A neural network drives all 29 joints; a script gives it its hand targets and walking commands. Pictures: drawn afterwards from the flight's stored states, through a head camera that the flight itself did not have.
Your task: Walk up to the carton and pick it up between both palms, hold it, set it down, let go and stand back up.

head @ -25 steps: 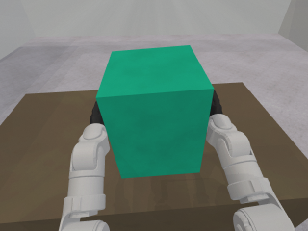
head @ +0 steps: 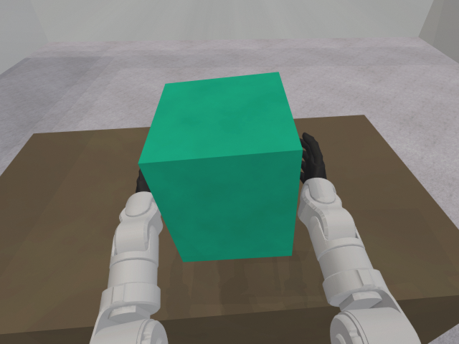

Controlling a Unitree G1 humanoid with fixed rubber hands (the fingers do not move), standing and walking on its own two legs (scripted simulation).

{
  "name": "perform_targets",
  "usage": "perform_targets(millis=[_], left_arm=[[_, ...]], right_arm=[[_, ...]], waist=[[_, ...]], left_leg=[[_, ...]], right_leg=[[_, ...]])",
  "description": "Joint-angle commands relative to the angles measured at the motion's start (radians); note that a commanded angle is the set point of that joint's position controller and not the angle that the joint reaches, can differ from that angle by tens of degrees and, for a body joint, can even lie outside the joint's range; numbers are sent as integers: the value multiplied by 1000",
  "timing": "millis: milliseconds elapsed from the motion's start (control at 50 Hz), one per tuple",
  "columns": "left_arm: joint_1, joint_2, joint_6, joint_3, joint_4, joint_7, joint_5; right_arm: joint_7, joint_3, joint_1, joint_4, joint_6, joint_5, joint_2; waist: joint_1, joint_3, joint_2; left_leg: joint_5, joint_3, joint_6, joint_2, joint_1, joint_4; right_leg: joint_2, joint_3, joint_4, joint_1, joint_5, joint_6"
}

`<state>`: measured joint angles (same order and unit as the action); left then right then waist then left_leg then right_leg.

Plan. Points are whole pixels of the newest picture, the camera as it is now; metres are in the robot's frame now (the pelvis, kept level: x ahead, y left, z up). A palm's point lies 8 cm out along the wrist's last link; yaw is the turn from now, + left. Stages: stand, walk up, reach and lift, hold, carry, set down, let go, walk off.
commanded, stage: set down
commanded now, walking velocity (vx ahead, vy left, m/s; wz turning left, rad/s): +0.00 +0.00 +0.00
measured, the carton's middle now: (229, 170) +0.40 +0.01 +0.14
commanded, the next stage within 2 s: none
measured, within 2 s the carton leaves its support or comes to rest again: neither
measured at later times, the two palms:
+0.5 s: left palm (156, 198) +0.40 +0.15 +0.08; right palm (308, 190) +0.38 -0.14 +0.10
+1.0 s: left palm (157, 208) +0.40 +0.16 +0.05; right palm (302, 199) +0.38 -0.13 +0.07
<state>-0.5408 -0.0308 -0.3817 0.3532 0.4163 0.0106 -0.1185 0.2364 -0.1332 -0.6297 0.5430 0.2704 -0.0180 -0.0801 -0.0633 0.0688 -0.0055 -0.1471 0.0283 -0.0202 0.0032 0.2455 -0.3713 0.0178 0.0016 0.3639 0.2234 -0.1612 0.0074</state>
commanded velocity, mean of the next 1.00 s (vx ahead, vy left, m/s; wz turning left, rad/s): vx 0.00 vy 0.00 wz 0.00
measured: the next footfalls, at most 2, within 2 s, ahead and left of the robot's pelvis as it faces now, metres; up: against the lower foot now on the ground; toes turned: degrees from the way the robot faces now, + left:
none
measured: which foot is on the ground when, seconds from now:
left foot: down 0.00-1.00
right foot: down 0.00-1.00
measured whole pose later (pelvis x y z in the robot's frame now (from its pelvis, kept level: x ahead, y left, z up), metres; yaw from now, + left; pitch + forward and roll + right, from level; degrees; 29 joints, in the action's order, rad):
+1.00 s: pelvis +0.02 +0.01 +0.00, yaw +0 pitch +3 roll -1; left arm -0.56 0.03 0.05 0.33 0.85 0.04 -0.12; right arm 0.23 -0.22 -0.55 0.73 -0.05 0.11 -0.14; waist -0.06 0.03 -0.01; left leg -0.19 0.03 -0.02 0.00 0.25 -0.38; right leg 0.02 0.00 0.34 0.21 -0.18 0.00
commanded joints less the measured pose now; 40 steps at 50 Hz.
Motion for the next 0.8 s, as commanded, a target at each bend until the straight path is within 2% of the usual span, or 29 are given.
perform_targets(millis=[0, 60, 100, 140, 280, 380, 440, 500, 540, 580, 620, 640, 680, 720, 740, 760, 780], left_arm=[[-958, -524, 159, -509, -149, 140, 0], [-932, -540, 199, -556, -161, 132, 24], [-924, -547, 218, -580, -164, 127, 29], [-900, -542, 229, -584, -144, 127, 34], [-853, -517, 245, -524, -57, 139, -5], [-896, -540, 289, -551, -46, 136, 11], [-884, -549, 312, -542, -12, 134, 4], [-917, -547, 343, -541, 23, 139, 13], [-929, -559, 361, -546, 33, 137, 11], [-933, -548, 375, -516, 65, 140, -3], [-958, -546, 394, -503, 97, 146, -1], [-966, -546, 402, -506, 103, 146, 2], [-987, -552, 422, -501, 132, 147, -1], [-1011, -554, 446, -495, 149, 147, 4], [-1012, -553, 456, -486, 164, 148, -1], [-1031, -559, 465, -494, 159, 146, 6], [-1044, -559, 475, -488, 182, 147, 3]], right_arm=[[-168, 422, -743, -198, -212, 1, -717], [-162, 464, -699, -216, -246, -4, -729], [-160, 476, -682, -217, -261, 0, -726], [-157, 488, -665, -223, -272, 6, -723], [-164, 445, -646, -173, -300, 42, -681], [-165, 438, -637, -157, -326, 60, -706], [-167, 433, -617, -137, -340, 73, -718], [-163, 418, -611, -113, -350, 93, -739], [-166, 407, -620, -99, -362, 95, -748], [-166, 399, -615, -72, -368, 113, -752], [-164, 370, -606, -39, -372, 135, -763], [-165, 376, -616, -42, -379, 139, -767], [-167, 342, -620, -8, -387, 157, -769], [-168, 339, -626, 7, -399, 166, -779], [-168, 322, -622, 26, -405, 183, -781], [-167, 328, -638, 17, -413, 180, -792], [-166, 316, -633, 42, -414, 189, -796]], waist=[[61, 632, 13], [51, 712, 19], [45, 725, 28], [42, 724, 12], [55, 633, -4], [37, 679, 17], [37, 692, 24], [25, 694, 9], [24, 709, 27], [32, 678, 17], [20, 668, 12], [28, 676, 11], [17, 672, 18], [24, 684, 24], [12, 674, 20], [21, 687, 21], [14, 673, 26]], left_leg=[[234, 14, 18, 23, -299, 13], [325, 10, 25, 23, -303, -11], [345, 7, 30, 21, -309, -14], [348, 6, 28, 21, -297, -11], [285, 15, 21, 15, -271, 14], [311, 15, 30, 11, -267, 7], [320, 15, 31, 12, -249, 4], [295, 17, 26, 12, -221, 10], [292, 21, 31, 12, -208, 6], [264, 23, 24, 12, -190, 16], [229, 24, 21, 10, -162, 27], [227, 26, 20, 9, -162, 28], [205, 24, 20, 5, -142, 31], [205, 27, 19, 6, -129, 32], [200, 26, 18, 4, -117, 30], [202, 25, 17, 2, -111, 31], [191, 27, 16, 2, -100, 32]], right_leg=[[-2, -21, -10, -369, 336, -58], [-1, -17, 10, -405, 472, -59], [2, -20, 11, -401, 490, -57], [1, -19, 10, -412, 514, -58], [-8, -19, -5, -388, 459, -60], [-6, -24, 1, -372, 479, -55], [-7, -21, 6, -380, 500, -53], [-11, -13, 8, -387, 505, -56], [-10, -14, 13, -373, 500, -56], [-16, -8, 12, -378, 485, -58], [-17, -8, 12, -374, 451, -59], [-19, -7, 12, -375, 451, -60], [-18, -9, 12, -358, 416, -57], [-21, -4, 15, -357, 415, -57], [-21, -5, 22, -358, 421, -55], [-20, -3, 23, -364, 418, -56], [-23, -1, 22, -354, 410, -56]])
